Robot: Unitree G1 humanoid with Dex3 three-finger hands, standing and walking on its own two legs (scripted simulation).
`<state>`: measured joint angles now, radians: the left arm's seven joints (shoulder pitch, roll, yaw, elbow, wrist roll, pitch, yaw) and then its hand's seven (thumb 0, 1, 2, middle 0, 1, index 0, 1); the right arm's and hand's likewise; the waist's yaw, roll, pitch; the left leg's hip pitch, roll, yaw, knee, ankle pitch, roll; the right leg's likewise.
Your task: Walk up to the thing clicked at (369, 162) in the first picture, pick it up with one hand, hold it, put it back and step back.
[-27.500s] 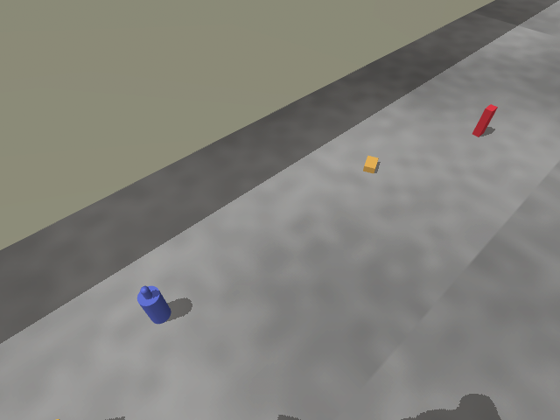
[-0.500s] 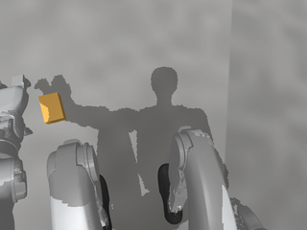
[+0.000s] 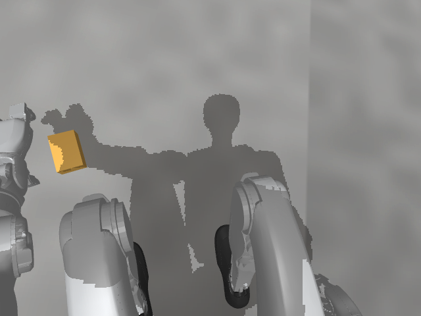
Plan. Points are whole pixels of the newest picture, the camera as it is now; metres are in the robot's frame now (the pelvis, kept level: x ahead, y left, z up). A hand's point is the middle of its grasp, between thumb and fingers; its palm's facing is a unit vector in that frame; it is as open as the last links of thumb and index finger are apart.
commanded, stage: rise first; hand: left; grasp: from above
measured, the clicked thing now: (67, 152) +0.45 +0.29 -0.30
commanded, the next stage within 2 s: approach in 0.80 s
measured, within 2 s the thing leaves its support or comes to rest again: neither
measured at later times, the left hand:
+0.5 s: hand (24, 158) +0.41 +0.33 -0.17, palm faces -0.41 -0.13 -0.90, open 13.8 cm
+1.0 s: hand (23, 159) +0.41 +0.33 -0.17, palm faces -0.43 -0.14 -0.89, open 13.7 cm
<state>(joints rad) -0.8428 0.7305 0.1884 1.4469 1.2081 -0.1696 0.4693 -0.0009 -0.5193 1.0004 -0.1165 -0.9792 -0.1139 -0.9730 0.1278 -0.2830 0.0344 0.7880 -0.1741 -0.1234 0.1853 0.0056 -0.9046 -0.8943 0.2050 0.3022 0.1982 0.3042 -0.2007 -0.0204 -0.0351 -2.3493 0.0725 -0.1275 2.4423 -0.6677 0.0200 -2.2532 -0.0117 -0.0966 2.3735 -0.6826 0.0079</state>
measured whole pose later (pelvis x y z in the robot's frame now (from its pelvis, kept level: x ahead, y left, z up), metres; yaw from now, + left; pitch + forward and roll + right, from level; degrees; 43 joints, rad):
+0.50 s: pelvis +0.00 +0.00 +0.00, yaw +0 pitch +32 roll -7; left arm -0.85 0.73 0.18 1.46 1.24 -0.20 0.49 0.00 -0.47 0.96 -0.17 -0.92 -0.16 -0.92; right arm 0.12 -0.29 0.04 0.79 -0.18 -0.13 0.19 0.01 -0.90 -0.89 0.20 0.30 0.20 0.30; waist -0.20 -0.03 -0.04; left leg -2.35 0.07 -0.13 2.44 -0.66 0.02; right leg -2.25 -0.01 -0.10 2.37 -0.68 0.00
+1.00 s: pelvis +0.00 +0.00 +0.00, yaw +0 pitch +32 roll -7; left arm -0.86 0.74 0.18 1.48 1.23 -0.20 0.47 0.00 -0.45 0.94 -0.19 -0.90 -0.18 -0.90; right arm 0.13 -0.29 0.03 0.79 -0.18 -0.13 0.21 0.01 -0.90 -0.89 0.21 0.30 0.20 0.30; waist -0.21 -0.03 -0.04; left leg -2.35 0.06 -0.13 2.44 -0.66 0.02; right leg -2.25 -0.01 -0.10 2.37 -0.68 0.01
